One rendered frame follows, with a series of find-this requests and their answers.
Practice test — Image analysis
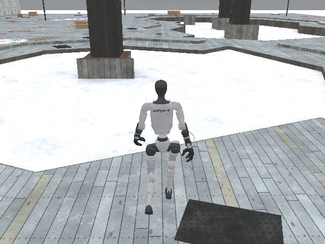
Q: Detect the robot right forearm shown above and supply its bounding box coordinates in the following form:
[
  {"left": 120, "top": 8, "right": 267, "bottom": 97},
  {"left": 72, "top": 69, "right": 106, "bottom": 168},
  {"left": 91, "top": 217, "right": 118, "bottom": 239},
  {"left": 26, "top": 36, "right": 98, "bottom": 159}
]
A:
[{"left": 181, "top": 123, "right": 192, "bottom": 148}]

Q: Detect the robot left hand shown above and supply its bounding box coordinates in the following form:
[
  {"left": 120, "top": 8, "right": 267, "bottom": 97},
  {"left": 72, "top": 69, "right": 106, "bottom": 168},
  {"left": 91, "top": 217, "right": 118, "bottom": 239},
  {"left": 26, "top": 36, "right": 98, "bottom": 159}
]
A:
[{"left": 134, "top": 137, "right": 145, "bottom": 146}]

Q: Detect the left robot foot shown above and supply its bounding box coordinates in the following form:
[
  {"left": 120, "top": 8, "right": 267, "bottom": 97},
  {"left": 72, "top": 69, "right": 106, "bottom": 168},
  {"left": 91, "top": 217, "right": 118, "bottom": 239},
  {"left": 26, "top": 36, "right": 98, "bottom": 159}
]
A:
[{"left": 145, "top": 205, "right": 153, "bottom": 215}]

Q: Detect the robot right hand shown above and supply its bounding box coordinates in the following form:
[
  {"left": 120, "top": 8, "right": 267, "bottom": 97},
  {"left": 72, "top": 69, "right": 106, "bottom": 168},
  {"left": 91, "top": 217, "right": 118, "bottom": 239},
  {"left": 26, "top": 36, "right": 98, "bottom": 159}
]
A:
[{"left": 182, "top": 148, "right": 194, "bottom": 162}]

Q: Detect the robot left forearm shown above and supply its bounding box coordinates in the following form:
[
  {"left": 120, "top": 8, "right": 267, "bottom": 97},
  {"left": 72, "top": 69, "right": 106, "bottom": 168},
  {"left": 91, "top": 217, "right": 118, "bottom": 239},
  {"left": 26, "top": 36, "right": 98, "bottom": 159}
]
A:
[{"left": 134, "top": 123, "right": 143, "bottom": 139}]

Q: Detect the left robot upper arm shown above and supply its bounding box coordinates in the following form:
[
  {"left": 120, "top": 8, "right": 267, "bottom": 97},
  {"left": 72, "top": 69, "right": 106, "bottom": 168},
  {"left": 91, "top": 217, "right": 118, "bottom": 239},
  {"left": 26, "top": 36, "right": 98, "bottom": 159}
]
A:
[{"left": 138, "top": 102, "right": 151, "bottom": 130}]

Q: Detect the right robot upper arm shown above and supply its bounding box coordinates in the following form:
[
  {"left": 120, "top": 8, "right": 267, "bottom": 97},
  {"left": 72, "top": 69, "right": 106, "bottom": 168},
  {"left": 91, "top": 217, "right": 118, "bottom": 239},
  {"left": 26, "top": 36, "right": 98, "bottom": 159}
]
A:
[{"left": 172, "top": 102, "right": 186, "bottom": 130}]

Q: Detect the robot torso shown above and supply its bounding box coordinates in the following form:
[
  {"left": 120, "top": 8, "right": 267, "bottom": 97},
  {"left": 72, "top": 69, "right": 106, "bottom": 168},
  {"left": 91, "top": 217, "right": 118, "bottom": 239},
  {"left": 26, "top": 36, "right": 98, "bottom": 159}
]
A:
[{"left": 150, "top": 100, "right": 174, "bottom": 153}]

